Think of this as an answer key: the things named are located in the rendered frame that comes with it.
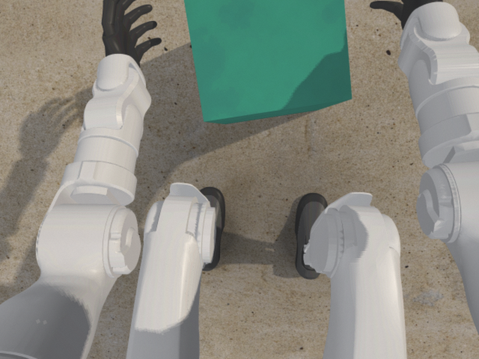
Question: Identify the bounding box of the robot left upper arm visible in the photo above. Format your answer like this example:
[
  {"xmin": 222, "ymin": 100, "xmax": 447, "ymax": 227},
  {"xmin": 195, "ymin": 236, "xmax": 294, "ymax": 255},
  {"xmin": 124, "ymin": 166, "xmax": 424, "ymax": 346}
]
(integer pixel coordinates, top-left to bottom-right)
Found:
[{"xmin": 0, "ymin": 204, "xmax": 141, "ymax": 359}]

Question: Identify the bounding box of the robot right upper arm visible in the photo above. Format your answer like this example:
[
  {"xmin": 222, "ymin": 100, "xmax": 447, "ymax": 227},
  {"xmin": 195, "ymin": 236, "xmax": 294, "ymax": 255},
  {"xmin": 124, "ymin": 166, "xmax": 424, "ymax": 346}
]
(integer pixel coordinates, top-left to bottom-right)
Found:
[{"xmin": 416, "ymin": 161, "xmax": 479, "ymax": 335}]

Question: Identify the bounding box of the robot left forearm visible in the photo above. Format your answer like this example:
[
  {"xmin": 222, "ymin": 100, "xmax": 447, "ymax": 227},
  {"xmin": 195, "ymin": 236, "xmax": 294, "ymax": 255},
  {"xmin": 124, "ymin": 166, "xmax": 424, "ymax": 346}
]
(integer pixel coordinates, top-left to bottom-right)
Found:
[{"xmin": 36, "ymin": 54, "xmax": 151, "ymax": 267}]

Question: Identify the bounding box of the right robot hand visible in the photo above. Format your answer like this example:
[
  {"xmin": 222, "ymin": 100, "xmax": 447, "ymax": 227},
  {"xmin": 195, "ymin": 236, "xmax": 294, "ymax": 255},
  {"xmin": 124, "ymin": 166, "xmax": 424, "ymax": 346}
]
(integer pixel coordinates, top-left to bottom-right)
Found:
[{"xmin": 370, "ymin": 0, "xmax": 443, "ymax": 29}]

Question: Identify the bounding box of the carton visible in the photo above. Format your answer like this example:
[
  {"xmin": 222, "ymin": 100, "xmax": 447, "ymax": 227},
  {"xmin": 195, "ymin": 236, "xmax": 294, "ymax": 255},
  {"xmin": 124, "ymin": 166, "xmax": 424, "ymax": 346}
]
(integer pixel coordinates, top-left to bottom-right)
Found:
[{"xmin": 184, "ymin": 0, "xmax": 352, "ymax": 124}]

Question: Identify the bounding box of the left robot hand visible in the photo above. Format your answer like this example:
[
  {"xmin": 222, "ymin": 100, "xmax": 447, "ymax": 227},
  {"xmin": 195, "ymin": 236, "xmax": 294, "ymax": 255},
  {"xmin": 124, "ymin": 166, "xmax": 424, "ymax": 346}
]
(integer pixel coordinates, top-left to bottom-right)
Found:
[{"xmin": 102, "ymin": 0, "xmax": 162, "ymax": 67}]

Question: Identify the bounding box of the robot right forearm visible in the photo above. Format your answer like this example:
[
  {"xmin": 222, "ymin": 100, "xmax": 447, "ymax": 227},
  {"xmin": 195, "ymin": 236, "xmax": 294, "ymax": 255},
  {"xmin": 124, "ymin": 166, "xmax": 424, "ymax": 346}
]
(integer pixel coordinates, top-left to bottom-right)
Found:
[{"xmin": 397, "ymin": 1, "xmax": 479, "ymax": 169}]

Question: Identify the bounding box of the robot right thigh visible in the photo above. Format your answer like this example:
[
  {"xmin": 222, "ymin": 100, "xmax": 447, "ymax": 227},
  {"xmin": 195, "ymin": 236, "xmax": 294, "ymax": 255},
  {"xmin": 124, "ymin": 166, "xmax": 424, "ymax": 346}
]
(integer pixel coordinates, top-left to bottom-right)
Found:
[{"xmin": 316, "ymin": 205, "xmax": 407, "ymax": 359}]

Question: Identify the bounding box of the left robot foot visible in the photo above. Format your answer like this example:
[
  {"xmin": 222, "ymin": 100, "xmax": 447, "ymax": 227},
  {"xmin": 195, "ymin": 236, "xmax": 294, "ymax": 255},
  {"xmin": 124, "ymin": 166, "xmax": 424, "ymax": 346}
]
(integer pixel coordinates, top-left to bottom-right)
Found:
[{"xmin": 200, "ymin": 187, "xmax": 225, "ymax": 271}]

